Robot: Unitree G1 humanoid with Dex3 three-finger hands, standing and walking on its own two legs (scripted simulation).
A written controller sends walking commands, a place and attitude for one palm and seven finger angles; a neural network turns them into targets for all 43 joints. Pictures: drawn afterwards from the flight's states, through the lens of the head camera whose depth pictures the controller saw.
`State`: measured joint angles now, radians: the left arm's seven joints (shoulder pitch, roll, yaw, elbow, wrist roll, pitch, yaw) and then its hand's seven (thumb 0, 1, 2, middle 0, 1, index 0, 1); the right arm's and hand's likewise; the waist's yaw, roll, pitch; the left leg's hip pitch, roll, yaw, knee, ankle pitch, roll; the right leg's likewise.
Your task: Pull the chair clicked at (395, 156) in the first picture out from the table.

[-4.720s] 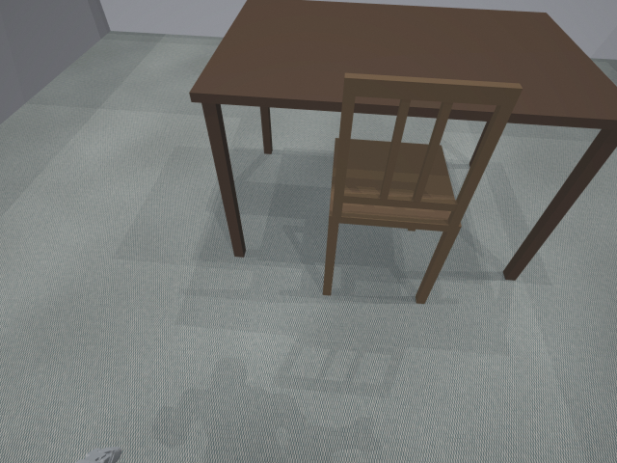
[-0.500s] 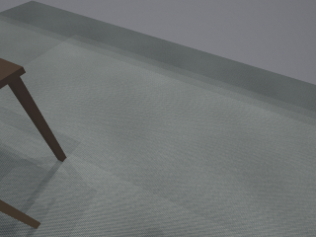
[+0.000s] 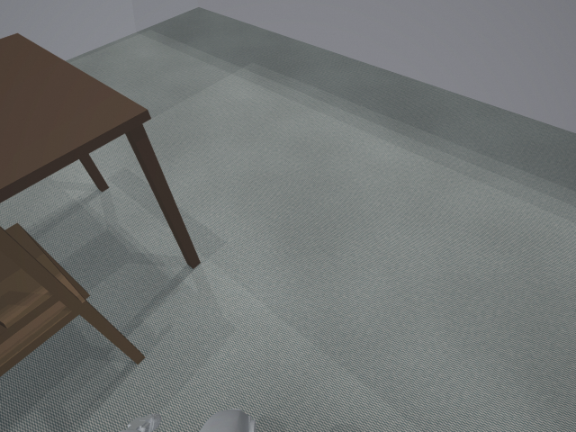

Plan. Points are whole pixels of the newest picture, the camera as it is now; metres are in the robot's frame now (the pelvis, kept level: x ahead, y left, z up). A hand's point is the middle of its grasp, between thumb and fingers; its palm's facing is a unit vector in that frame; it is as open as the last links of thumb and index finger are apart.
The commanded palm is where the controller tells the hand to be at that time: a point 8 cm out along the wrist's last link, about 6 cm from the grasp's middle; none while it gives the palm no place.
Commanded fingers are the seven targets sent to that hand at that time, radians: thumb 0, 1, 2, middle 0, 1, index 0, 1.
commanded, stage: turn to face it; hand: left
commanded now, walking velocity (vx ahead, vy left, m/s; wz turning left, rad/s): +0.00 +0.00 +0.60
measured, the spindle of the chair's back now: out of the picture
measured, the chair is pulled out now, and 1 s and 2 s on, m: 0.00 0.00 0.00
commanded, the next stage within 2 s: take the last steps up to it in 1.38 s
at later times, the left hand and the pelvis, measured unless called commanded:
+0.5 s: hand out of the picture +0.02 +0.28 -0.16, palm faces +0.34 -0.90 -0.27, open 7.4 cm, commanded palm none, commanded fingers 0.00 0.90 0.90 -0.20 -0.30 -0.20 -0.30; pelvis +0.01 +0.04 -0.01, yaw +17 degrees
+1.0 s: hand out of the picture -0.08 +0.26 -0.19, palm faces +0.60 -0.76 -0.24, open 7.4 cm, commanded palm none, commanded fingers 0.00 0.90 0.90 -0.20 -0.30 -0.20 -0.30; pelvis +0.00 +0.05 -0.02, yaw +36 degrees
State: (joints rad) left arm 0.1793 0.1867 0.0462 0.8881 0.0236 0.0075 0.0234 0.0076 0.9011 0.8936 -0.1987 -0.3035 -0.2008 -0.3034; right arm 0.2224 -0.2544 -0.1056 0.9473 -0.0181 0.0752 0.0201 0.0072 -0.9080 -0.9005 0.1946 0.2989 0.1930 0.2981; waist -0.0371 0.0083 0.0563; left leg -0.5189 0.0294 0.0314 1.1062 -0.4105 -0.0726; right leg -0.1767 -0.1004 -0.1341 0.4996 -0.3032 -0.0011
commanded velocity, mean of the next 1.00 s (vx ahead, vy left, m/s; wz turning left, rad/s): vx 0.00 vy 0.00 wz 0.57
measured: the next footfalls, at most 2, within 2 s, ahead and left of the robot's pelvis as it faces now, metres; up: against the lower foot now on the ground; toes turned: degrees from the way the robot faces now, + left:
left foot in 0.20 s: +0.03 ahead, +0.16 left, +0.00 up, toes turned +14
right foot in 0.60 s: +0.12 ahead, -0.08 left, +0.00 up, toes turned +19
